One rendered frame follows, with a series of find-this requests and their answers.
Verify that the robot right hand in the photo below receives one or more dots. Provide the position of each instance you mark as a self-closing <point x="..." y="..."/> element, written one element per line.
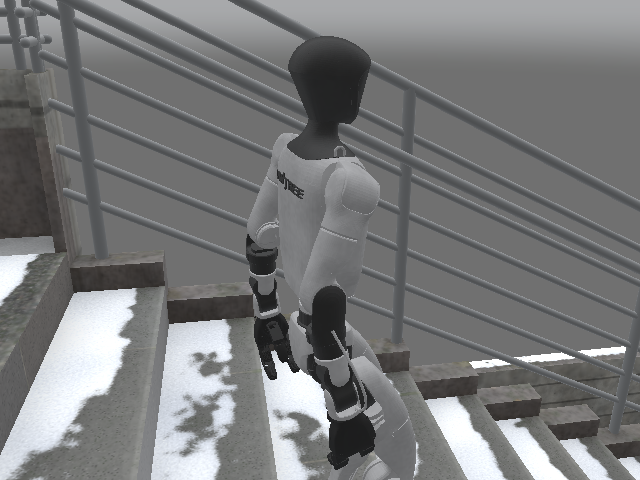
<point x="349" y="437"/>

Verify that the right robot upper arm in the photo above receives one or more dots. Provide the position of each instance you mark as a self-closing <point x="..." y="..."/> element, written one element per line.
<point x="351" y="198"/>

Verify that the robot left thigh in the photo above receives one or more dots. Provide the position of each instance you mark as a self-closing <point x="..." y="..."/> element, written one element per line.
<point x="361" y="348"/>

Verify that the robot left hand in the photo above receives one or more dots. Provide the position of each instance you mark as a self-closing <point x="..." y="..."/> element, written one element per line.
<point x="273" y="331"/>

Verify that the left robot upper arm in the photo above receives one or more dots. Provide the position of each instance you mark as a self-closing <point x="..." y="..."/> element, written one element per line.
<point x="263" y="226"/>

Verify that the robot torso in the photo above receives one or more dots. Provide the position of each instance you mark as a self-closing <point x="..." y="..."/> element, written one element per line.
<point x="301" y="209"/>

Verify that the left robot forearm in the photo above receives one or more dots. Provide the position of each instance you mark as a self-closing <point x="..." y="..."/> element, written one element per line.
<point x="262" y="271"/>

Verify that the right robot forearm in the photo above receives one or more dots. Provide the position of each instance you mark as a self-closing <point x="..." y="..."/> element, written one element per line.
<point x="328" y="314"/>

